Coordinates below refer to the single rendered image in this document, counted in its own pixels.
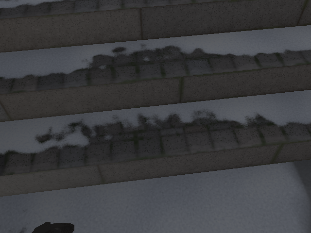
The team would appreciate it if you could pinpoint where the left robot hand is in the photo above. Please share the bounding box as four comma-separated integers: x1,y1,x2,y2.
32,221,75,233

